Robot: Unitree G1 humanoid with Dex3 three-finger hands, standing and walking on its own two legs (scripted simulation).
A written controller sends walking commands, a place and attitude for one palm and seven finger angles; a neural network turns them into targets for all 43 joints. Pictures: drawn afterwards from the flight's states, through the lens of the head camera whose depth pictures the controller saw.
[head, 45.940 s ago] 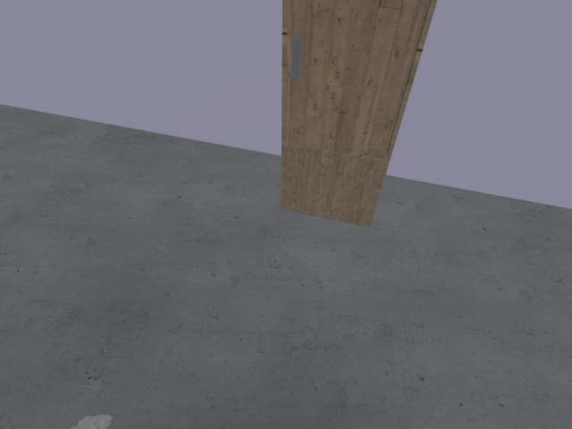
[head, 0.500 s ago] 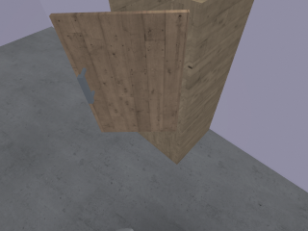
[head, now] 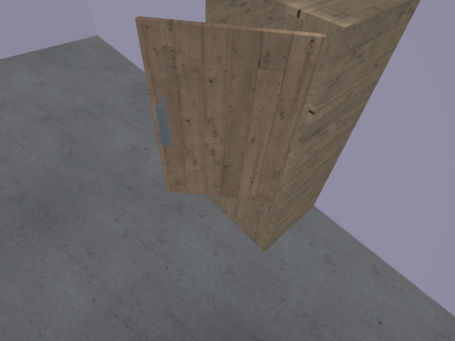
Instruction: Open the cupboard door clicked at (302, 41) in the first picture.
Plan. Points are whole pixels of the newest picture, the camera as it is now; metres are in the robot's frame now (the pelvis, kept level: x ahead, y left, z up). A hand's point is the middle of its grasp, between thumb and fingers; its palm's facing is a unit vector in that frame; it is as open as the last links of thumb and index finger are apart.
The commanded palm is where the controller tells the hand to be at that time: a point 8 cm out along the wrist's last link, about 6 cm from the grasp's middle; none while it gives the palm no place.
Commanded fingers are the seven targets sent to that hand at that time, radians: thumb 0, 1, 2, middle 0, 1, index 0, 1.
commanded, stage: come to a stop and stand still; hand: left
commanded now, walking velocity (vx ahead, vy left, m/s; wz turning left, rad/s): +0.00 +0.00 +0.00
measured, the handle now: (165, 121) +0.62 +0.23 +0.00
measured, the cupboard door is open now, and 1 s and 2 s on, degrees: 43 43 43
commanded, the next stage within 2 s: look again from close up in 0.24 s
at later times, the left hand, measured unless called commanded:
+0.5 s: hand out of the picture +0.01 +0.18 -0.18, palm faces +0.00 -0.98 -0.21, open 7.4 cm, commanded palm none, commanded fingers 0.00 0.90 0.90 -0.20 -0.30 -0.20 -0.30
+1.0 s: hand out of the picture -0.05 +0.15 -0.18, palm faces +0.04 -0.99 -0.16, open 7.4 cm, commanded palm none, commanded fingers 0.00 0.90 0.90 -0.20 -0.30 -0.20 -0.30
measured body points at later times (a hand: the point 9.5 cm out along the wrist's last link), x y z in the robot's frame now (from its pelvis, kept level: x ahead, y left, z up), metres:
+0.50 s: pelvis +0.00 +0.00 -0.01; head +0.00 +0.00 +0.44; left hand +0.01 +0.23 -0.17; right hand -0.01 -0.21 -0.17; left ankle +0.00 +0.10 -0.74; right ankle +0.00 -0.14 -0.74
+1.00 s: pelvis -0.03 -0.01 +0.00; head -0.05 -0.01 +0.45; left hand -0.05 +0.20 -0.17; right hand -0.03 -0.24 -0.16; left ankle +0.00 +0.10 -0.74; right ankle +0.00 -0.14 -0.74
